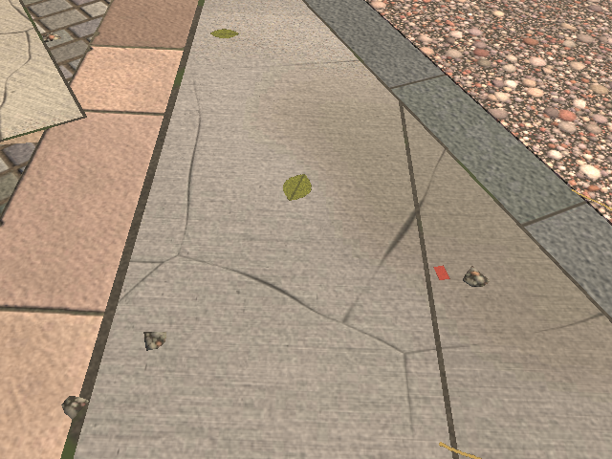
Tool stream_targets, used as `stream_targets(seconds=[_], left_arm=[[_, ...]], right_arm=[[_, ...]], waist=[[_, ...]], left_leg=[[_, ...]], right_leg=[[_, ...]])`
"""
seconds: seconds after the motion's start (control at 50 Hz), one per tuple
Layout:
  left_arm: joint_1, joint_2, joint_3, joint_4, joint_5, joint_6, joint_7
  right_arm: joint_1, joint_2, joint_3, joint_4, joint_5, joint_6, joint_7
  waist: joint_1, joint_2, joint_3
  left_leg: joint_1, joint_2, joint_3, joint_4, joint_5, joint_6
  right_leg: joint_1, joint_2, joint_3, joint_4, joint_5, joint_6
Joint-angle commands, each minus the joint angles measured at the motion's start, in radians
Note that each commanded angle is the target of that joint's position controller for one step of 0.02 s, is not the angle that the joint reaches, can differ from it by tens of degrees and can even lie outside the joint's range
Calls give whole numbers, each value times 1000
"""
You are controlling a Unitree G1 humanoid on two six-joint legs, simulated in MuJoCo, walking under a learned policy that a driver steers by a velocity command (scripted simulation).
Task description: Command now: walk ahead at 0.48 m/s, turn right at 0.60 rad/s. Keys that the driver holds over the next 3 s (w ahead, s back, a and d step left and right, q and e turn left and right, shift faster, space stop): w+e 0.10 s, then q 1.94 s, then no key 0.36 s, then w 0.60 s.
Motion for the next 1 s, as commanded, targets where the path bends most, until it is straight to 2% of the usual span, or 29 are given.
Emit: stream_targets(seconds=[0.02, 0.08, 0.12, 0.16, 0.2, 0.24, 0.28, 0.3, 0.32, 0.34, 0.36, 0.38, 0.4, 0.42, 0.44, 0.46, 0.48, 0.52, 0.62, 0.68, 0.7, 0.72, 0.74, 0.76, 0.78, 0.82, 0.84, 0.88, 1.0], left_arm=[[-59, 57, 16, -96, -1, -18, -9], [-100, 43, 12, -121, -6, -15, -11], [-149, 21, 3, -141, 2, -18, -17], [-218, -24, -16, -164, 15, -28, -31], [-267, -37, -23, -178, 16, -37, -48], [-276, -4, -12, -184, 12, -45, -56], [-145, 58, 14, -144, 23, -52, -49], [-43, 107, 31, -113, 35, -54, -37], [97, 186, 45, -89, 69, -49, -17], [77, 202, 33, -101, 75, -36, -11], [88, 147, 29, -113, 57, -17, -13], [12, 119, 17, -109, 41, -11, -12], [-53, 84, 5, -96, 26, -9, -9], [-117, 54, -3, -90, 20, -8, -10], [-160, 58, -1, -82, 38, -11, -9], [-210, 78, 7, -80, 49, -13, -9], [-244, 79, 10, -78, 50, -16, -9], [-253, 87, 15, -61, 48, -19, 0], [-251, 124, 27, -17, 26, 0, 23], [-263, 134, 30, 7, 0, 17, 23], [-239, 111, 26, 23, -4, 24, 24], [-181, 71, 18, 46, 6, 34, 21], [-163, 36, 5, 17, 47, 39, 18], [-270, 79, 18, -16, 41, 37, 28], [-290, 105, 28, -17, 19, 39, 34], [-248, 115, 40, 22, 27, 47, 49], [-235, 114, 43, 28, 34, 48, 51], [-219, 97, 41, 34, 27, 40, 46], [-260, 67, 24, 25, 18, 25, 36]], right_arm=[[-6, -122, -22, -48, -9, -13, -3], [30, -132, -22, -31, -10, -13, -4], [42, -136, -17, -21, -6, -5, -7], [68, -138, -9, -1, 7, 8, -8], [115, -168, -10, 22, 26, 21, -6], [130, -197, -15, 32, 36, 32, -3], [100, -213, -19, 31, 44, 38, -6], [100, -199, -14, 27, 42, 34, -6], [86, -133, 11, -18, 7, 21, -4], [274, -32, 49, 4, 1, 17, 13], [245, -162, 12, 31, 32, 25, 13], [135, -180, 0, -13, 55, 37, 9], [101, -143, 5, -16, 45, 55, -4], [107, -127, 2, -11, 32, 81, -17], [128, -108, 2, -8, 22, 108, -27], [174, -77, 6, -13, 22, 128, -34], [187, -69, 6, -16, 18, 139, -39], [142, -84, -3, -45, 13, 146, -40], [27, -113, -13, -124, 9, 159, -12], [46, -118, -25, -136, 5, 161, 3], [71, -131, -35, -128, -2, 159, 2], [85, -190, -52, -135, -7, 154, -6], [61, -293, -66, -186, -4, 148, -25], [87, -307, -64, -199, -39, 125, -9], [58, -286, -60, -204, -41, 103, -1], [-47, -216, -42, -225, 0, 94, -11], [-72, -202, -35, -236, 7, 98, -19], [-59, -183, -27, -250, 1, 101, -31], [-19, -213, -44, -272, 11, 116, -47]], waist=[[-17, 170, 70], [-28, 147, 69], [-37, 139, 87], [-48, 133, 107], [-62, 139, 105], [-47, 161, 89], [45, 183, 9], [100, 161, -62], [141, 48, -234], [64, -200, -443], [123, -105, -513], [105, -98, -355], [69, -41, -249], [29, -45, -158], [-4, -62, -97], [-43, -112, -78], [-53, -117, -57], [-46, -97, -59], [-17, -89, -62], [-41, -62, -47], [-41, -22, -37], [-23, 150, 8], [25, 434, 44], [-51, 357, -10], [-34, 258, 0], [16, 167, -7], [30, 176, -21], [33, 167, -63], [-2, 181, -66]], left_leg=[[155, 247, -203, -243, 52, 118], [174, 240, -88, -239, 248, 127], [151, 226, -26, -232, 361, 125], [107, 206, 22, -211, 495, 122], [134, 220, 7, -182, 566, 132], [202, 241, -29, -117, 657, 128], [233, 222, -44, 30, 793, 91], [169, 179, -20, 165, 759, 55], [-65, 116, 1, 437, 369, 7], [-340, -4, -63, 782, -507, -53], [-338, 31, -177, 869, -527, -57], [-428, 59, -137, 877, -475, -59], [-445, 90, -106, 820, -404, -70], [-402, 109, -92, 772, -358, -87], [-290, 107, -71, 770, -309, -100], [-236, 97, -45, 743, -281, -115], [-205, 95, -32, 709, -261, -120], [-193, 102, -25, 627, -173, -101], [-149, 112, -13, 455, -77, -45], [-55, 71, 41, 267, -27, 7], [-6, 43, 42, 191, 7, 36], [28, 115, -108, 31, 185, 86], [106, 343, -456, -42, 448, 224], [33, 395, -572, -121, 335, 337], [29, 348, -508, -130, 231, 302], [34, 273, -399, -102, 156, 199], [16, 251, -367, -95, 191, 186], [48, 223, -341, -82, 263, 185], [126, 202, -390, -58, 219, 199]], right_leg=[[-273, -90, 22, 64, 151, 23], [-281, -90, 14, -19, 251, 40], [-224, -82, -12, -164, 316, 41], [-109, -62, -83, -335, 358, 34], [-36, -43, -134, -431, 359, 25], [14, -15, -132, -514, 308, 2], [206, 25, -129, -641, 354, -42], [404, 0, -117, -691, 556, -75], [751, -211, 55, -547, 1071, -141], [1038, -527, 369, -503, 1344, -348], [955, -473, 332, -540, 1167, -329], [851, -409, 210, -581, 1035, -282], [714, -355, 146, -632, 876, -239], [557, -326, 93, -698, 707, -217], [373, -302, 32, -771, 633, -212], [280, -314, 2, -807, 563, -229], [225, -303, -42, -825, 534, -225], [216, -300, -90, -833, 459, -208], [266, -349, -106, -834, 274, -181], [283, -333, -141, -744, 176, -118], [263, -294, -170, -664, 102, -71], [189, -205, -255, -463, -13, 12], [-71, -51, -290, -130, -330, 116], [-122, 2, -106, 38, -363, 99], [-140, -19, -56, 92, -275, 75], [-139, -51, -29, 69, -111, 63], [-104, -45, -31, 75, -61, 70], [-72, -26, -27, 67, -2, 80], [-38, -3, -2, -215, 20, 120]])
Next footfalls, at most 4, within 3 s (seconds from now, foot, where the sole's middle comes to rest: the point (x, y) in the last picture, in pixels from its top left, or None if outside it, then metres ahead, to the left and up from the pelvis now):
0.30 right None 0.30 -0.17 -0.78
0.72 left None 0.26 0.09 -0.78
1.24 right None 0.34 -0.12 -0.78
1.66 left None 0.19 0.12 -0.78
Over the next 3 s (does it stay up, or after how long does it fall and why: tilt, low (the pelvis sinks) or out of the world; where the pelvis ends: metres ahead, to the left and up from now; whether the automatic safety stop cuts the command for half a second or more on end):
stays up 0.35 0.12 0.00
